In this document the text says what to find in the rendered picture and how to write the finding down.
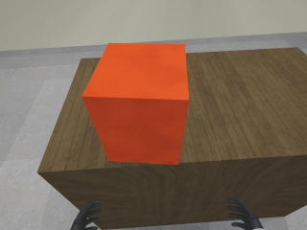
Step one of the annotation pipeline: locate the left robot hand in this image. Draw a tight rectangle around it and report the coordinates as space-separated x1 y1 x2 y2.
70 200 101 230

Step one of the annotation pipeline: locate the carton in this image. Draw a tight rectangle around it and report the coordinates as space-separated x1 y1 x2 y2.
82 43 189 165

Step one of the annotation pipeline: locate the right robot hand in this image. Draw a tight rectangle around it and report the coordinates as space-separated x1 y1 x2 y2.
226 196 264 230

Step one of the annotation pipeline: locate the pedestal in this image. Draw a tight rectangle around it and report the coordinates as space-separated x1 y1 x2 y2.
37 47 307 230

